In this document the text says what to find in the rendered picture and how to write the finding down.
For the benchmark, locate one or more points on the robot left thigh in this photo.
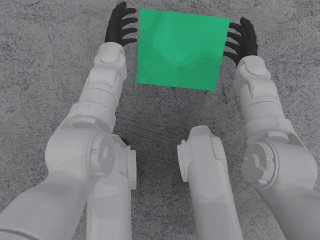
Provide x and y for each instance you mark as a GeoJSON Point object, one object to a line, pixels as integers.
{"type": "Point", "coordinates": [108, 212]}

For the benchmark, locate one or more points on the right robot forearm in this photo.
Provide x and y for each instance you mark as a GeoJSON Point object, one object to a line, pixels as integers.
{"type": "Point", "coordinates": [260, 105]}

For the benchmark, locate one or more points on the right robot upper arm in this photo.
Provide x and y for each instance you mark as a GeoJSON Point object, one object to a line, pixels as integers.
{"type": "Point", "coordinates": [284, 176]}

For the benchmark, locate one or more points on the robot right shin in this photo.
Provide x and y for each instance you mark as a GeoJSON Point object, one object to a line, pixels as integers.
{"type": "Point", "coordinates": [216, 142]}

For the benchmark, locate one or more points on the right robot hand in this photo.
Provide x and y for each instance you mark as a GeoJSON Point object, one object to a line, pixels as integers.
{"type": "Point", "coordinates": [247, 41]}

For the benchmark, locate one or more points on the carton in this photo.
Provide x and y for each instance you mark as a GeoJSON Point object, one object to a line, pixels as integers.
{"type": "Point", "coordinates": [180, 50]}

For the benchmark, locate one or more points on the left robot hand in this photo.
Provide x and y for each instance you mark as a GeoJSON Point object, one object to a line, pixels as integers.
{"type": "Point", "coordinates": [114, 32]}

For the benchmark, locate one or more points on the left robot forearm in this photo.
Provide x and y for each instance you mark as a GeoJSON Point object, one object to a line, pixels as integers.
{"type": "Point", "coordinates": [101, 93]}

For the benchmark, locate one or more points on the left robot upper arm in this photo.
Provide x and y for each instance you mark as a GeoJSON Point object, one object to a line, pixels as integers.
{"type": "Point", "coordinates": [76, 158]}

